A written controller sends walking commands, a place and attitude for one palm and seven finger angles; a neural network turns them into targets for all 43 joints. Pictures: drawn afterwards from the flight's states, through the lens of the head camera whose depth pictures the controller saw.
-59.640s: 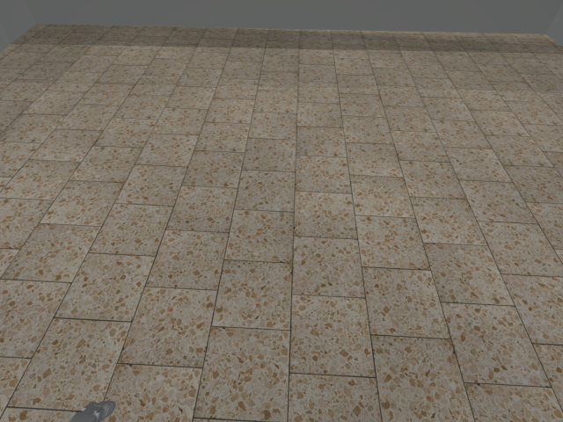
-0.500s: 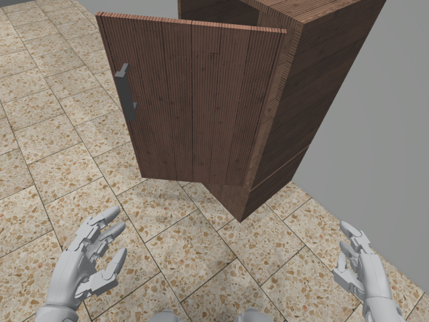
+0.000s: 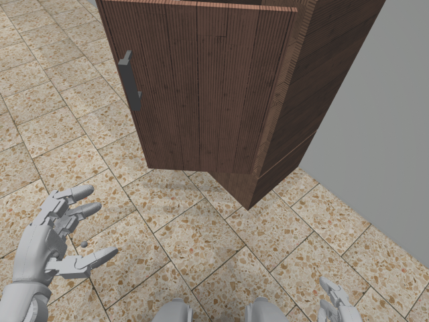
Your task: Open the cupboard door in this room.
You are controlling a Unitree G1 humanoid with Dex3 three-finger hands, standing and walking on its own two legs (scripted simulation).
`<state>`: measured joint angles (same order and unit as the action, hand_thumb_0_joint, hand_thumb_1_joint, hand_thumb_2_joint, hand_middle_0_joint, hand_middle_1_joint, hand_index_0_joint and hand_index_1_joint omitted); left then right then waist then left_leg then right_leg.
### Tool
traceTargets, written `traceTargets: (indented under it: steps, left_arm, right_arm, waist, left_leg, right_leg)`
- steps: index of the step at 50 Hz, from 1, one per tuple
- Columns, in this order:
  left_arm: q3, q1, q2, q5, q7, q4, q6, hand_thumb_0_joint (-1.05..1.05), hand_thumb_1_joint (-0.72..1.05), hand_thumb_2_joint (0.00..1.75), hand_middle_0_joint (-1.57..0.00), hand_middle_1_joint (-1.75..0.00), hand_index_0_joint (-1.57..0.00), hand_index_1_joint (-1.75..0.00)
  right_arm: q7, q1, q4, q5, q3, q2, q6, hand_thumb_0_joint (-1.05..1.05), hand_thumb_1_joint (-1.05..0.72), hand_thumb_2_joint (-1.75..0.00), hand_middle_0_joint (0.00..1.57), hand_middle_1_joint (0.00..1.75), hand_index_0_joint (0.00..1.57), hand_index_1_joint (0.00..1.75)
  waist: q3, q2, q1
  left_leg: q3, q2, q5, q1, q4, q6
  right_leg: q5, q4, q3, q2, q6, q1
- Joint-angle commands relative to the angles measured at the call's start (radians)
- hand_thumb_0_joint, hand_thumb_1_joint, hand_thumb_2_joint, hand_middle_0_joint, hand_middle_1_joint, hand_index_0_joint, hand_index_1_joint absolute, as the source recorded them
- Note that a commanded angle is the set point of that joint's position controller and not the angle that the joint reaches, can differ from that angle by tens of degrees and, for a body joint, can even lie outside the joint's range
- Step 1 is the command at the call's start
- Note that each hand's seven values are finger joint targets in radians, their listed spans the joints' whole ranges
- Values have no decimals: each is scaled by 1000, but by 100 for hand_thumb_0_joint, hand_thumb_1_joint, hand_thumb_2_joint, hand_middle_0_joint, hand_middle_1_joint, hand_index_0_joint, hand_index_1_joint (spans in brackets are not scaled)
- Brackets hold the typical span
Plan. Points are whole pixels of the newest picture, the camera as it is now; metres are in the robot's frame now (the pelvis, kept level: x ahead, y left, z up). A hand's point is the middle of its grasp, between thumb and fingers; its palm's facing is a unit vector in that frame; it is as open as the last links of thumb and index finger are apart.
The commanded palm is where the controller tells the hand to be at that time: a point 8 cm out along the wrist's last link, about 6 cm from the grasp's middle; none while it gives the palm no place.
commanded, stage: raise the hand with hooked fingers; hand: left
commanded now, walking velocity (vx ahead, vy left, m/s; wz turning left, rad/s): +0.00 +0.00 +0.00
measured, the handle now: (132, 81) +0.62 +0.23 +0.06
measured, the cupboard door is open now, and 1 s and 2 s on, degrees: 45 45 45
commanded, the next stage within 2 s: move the hooked fingers beside the handle in 1.20 s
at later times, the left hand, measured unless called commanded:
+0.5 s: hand (64, 216) +0.27 +0.27 +0.06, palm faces +0.02 -1.00 -0.07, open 13.8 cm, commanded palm +0.25 +0.31 +0.07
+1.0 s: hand (64, 193) +0.31 +0.27 +0.08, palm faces +0.03 -1.00 -0.04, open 13.9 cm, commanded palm +0.28 +0.32 +0.08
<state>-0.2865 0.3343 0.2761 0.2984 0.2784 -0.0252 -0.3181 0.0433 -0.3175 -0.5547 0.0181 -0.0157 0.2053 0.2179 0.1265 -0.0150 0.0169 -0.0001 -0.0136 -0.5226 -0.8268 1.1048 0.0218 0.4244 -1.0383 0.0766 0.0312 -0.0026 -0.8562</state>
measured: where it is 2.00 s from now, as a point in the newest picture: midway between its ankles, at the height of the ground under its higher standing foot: outside the picture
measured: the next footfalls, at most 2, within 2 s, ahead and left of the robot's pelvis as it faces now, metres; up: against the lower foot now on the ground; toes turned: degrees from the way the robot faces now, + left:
none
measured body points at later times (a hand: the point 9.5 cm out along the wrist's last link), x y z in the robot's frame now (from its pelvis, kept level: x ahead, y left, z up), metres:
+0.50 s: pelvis +0.01 +0.00 +0.01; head +0.07 +0.02 +0.46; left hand +0.27 +0.32 +0.07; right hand +0.19 -0.23 -0.06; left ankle +0.01 +0.10 -0.66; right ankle +0.05 -0.12 -0.66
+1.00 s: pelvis +0.02 +0.00 +0.02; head +0.08 +0.01 +0.46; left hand +0.30 +0.32 +0.08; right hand +0.16 -0.26 -0.06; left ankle +0.01 +0.10 -0.66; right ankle +0.05 -0.12 -0.66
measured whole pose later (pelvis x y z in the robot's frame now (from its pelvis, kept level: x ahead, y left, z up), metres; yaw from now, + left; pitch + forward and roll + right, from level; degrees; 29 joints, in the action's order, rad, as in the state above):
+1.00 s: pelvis +0.02 +0.00 +0.02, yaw +0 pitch +13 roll -2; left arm -0.45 -0.02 0.41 0.36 0.51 -0.42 -0.32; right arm 0.05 -0.31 -0.54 0.03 -0.03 0.28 0.19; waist 0.10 -0.01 0.02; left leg 0.00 -0.02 -0.50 -0.73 1.01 0.02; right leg 0.40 -0.94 0.08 0.02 -0.01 -0.76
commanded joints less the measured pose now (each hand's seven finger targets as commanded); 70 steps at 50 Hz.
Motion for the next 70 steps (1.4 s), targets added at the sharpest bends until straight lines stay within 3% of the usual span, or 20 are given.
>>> traceTargets:
  steps: [1, 3, 8, 11, 15, 18, 24, 28, 32, 35, 37, 40, 44, 46, 52, 56, 61, 65, 68, 70]
  left_arm:
    - [-16, -134, 119, -9, 14, 123, -158, 0, -17, 44, -28, -99, -28, -99]
    - [1, -179, 131, -1, 63, 86, -152, 0, -22, 42, -28, -102, -28, -102]
    - [-117, -244, 276, 38, 127, 135, -101, 0, -34, 37, -29, -110, -29, -110]
    - [-163, -220, 282, 55, 98, 170, -99, 0, -41, 34, -29, -114, -29, -114]
    - [-162, -230, 244, 61, 78, 56, -78, 0, -50, 30, -30, -120, -30, -120]
    - [-124, -279, 227, 52, 120, -61, -40, 0, -50, 30, -30, -120, -30, -120]
    - [-181, -435, 331, 65, 210, -45, -24, 0, -50, 30, -30, -120, -30, -120]
    - [-247, -494, 392, 88, 209, -52, -69, 0, -50, 30, -30, -120, -30, -120]
    - [-250, -486, 375, 85, 218, -171, -59, 0, -50, 30, -30, -120, -30, -120]
    - [-248, -519, 395, 83, 254, -216, -21, 0, -50, 30, -30, -120, -30, -120]
    - [-220, -482, 361, 87, 273, -227, 0, 0, -50, 30, -30, -120, -30, -120]
    - [-239, -477, 388, 92, 274, -166, -14, 0, -50, 30, -30, -120, -30, -120]
    - [-282, -488, 412, 94, 235, -182, -53, 0, -50, 30, -30, -120, -30, -120]
    - [-276, -496, 391, 95, 224, -212, -64, 0, -50, 30, -30, -120, -30, -120]
    - [-225, -521, 376, 72, 238, -183, -69, 0, -50, 30, -30, -120, -30, -120]
    - [-250, -517, 403, 80, 244, -183, -77, 0, -50, 30, -30, -120, -30, -120]
    - [-253, -537, 387, 90, 240, -239, -73, 0, -50, 30, -30, -120, -30, -120]
    - [-233, -547, 384, 82, 253, -232, -64, 0, -50, 30, -30, -120, -30, -120]
    - [-248, -685, 432, 70, 254, -270, -66, 0, -50, 30, -30, -120, -30, -120]
    - [-229, -782, 423, 60, 258, -336, -68, 0, -50, 30, -30, -120, -30, -120]
  right_arm:
    - [13, 100, 150, 2, 58, 183, 79, 0, -90, -90, 20, 30, 20, 30]
    - [21, 90, 153, 12, 59, 203, 84, 0, -90, -90, 20, 30, 20, 30]
    - [44, 73, 164, 25, 59, 220, 88, 0, -90, -90, 20, 30, 20, 30]
    - [42, 71, 164, 19, 55, 202, 86, 0, -90, -90, 20, 30, 20, 30]
    - [28, 67, 153, 15, 51, 199, 65, 0, -90, -90, 20, 30, 20, 30]
    - [27, 60, 159, 19, 46, 214, 50, 0, -90, -90, 20, 30, 20, 30]
    - [39, 48, 163, 18, 45, 225, 50, 0, -90, -90, 20, 30, 20, 30]
    - [41, 47, 145, 11, 38, 220, 53, 0, -90, -90, 20, 30, 20, 30]
    - [39, 38, 132, 16, 39, 220, 44, 0, -90, -90, 20, 30, 20, 30]
    - [40, 31, 134, 20, 40, 228, 34, 0, -90, -90, 20, 30, 20, 30]
    - [36, 28, 146, 23, 44, 228, 33, 0, -90, -90, 20, 30, 20, 30]
    - [27, 16, 152, 17, 49, 229, 35, 0, -90, -90, 20, 30, 20, 30]
    - [19, 13, 150, 9, 49, 229, 28, 0, -90, -90, 20, 30, 20, 30]
    - [19, 20, 150, 13, 48, 226, 22, 0, -90, -90, 20, 30, 20, 30]
    - [24, 26, 157, 18, 47, 222, 18, 0, -90, -90, 20, 30, 20, 30]
    - [31, 28, 154, 17, 45, 224, 19, 0, -90, -90, 20, 30, 20, 30]
    - [36, 39, 150, 18, 37, 220, 18, 0, -90, -90, 20, 30, 20, 30]
    - [36, 36, 152, 18, 37, 223, 21, 0, -90, -90, 20, 30, 20, 30]
    - [47, 21, 130, 14, 35, 232, 18, 0, -90, -90, 20, 30, 20, 30]
    - [53, 24, 116, 18, 29, 230, 16, 0, -90, -90, 20, 30, 20, 30]
  waist:
    - [128, -33, 15]
    - [114, -13, 32]
    - [235, -95, -13]
    - [267, -118, -37]
    - [181, -98, -19]
    - [112, -63, 6]
    - [254, -58, 3]
    - [258, -86, -14]
    - [222, -74, -7]
    - [239, -94, -9]
    - [247, -70, -9]
    - [296, -90, -21]
    - [248, -39, -16]
    - [208, -48, -13]
    - [240, -118, -6]
    - [238, -66, -4]
    - [183, -55, -1]
    - [216, -74, -5]
    - [198, -42, 24]
    - [162, -53, 40]
  left_leg:
    - [-54, 16, 131, 43, -187, -13]
    - [-56, 19, 69, 31, -191, -7]
    - [-59, 21, 174, 133, -227, -11]
    - [-63, 15, 309, 195, -241, -23]
    - [-52, 15, 315, 168, -237, -29]
    - [-48, 17, 257, 127, -242, -23]
    - [-41, 17, 342, 189, -231, -14]
    - [-45, 16, 378, 200, -225, -21]
    - [-35, 15, 367, 184, -240, -19]
    - [-28, 16, 382, 192, -248, -18]
    - [-27, 16, 394, 200, -255, -15]
    - [-30, 12, 484, 238, -251, -18]
    - [-29, 13, 419, 194, -254, -18]
    - [-25, 15, 365, 170, -261, -18]
    - [-17, 18, 319, 200, -271, -11]
    - [-25, 15, 310, 187, -271, -8]
    - [-23, 18, 250, 154, -274, -9]
    - [-21, 19, 271, 167, -271, -8]
    - [-26, 13, 262, 145, -247, -5]
    - [-26, 14, 194, 120, -246, -6]
  right_leg:
    - [38, 108, 5, -36, -22, 84]
    - [81, 124, -7, -36, -22, 77]
    - [-14, 135, -11, -41, -30, 193]
    - [-113, 132, 5, -44, -31, 240]
    - [-140, 141, 14, -49, -27, 217]
    - [-112, 163, 7, -53, -27, 198]
    - [-206, 170, -15, -52, -27, 281]
    - [-226, 160, -18, -59, -34, 294]
    - [-223, 175, -17, -52, -27, 287]
    - [-246, 182, -23, -49, -28, 304]
    - [-258, 192, -21, -47, -24, 314]
    - [-319, 182, -20, -52, -25, 332]
    - [-272, 179, -18, -59, -26, 316]
    - [-230, 187, -21, -54, -26, 301]
    - [-189, 207, -38, -47, -25, 305]
    - [-186, 210, -39, -51, -24, 319]
    - [-127, 220, -41, -48, -23, 297]
    - [-155, 216, -46, -45, -24, 314]
    - [-150, 206, -51, -52, -24, 282]
    - [-75, 217, -60, -47, -21, 240]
